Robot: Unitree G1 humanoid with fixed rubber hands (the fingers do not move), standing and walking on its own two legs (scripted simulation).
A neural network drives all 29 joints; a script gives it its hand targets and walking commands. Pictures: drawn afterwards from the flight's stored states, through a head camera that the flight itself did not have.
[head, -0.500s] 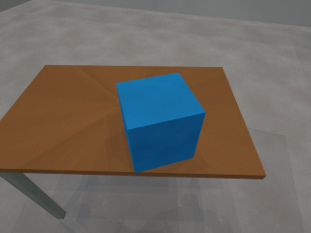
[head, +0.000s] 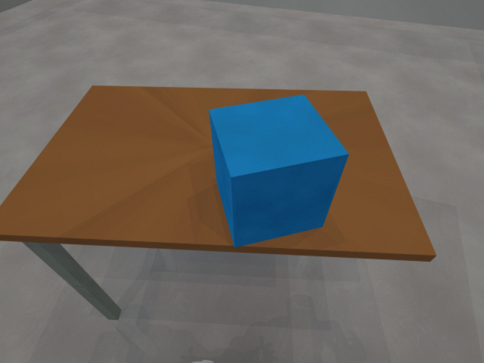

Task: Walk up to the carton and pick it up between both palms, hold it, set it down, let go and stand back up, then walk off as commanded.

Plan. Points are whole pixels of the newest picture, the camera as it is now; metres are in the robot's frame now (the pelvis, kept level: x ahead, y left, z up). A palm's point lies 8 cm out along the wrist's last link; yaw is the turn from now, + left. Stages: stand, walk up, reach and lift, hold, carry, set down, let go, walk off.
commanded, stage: walk up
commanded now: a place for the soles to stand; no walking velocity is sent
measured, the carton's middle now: (269, 171) +0.47 -0.04 +0.04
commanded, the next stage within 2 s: reach and lift in 0.88 s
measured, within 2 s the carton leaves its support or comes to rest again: neither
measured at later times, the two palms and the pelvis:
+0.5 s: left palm out of the picture +0.09 +0.32 -0.10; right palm out of the picture +0.10 -0.30 -0.10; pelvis +0.01 +0.00 +0.00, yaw +0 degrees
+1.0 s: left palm out of the picture +0.12 +0.31 -0.10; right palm out of the picture +0.12 -0.30 -0.10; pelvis +0.01 +0.00 +0.00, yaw +0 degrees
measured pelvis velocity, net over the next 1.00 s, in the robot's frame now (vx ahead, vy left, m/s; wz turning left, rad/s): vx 0.01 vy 0.00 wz -0.01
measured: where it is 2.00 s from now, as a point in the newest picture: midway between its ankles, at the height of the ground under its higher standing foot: outside the picture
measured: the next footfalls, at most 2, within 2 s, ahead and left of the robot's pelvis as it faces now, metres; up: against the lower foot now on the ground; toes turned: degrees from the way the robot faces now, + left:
none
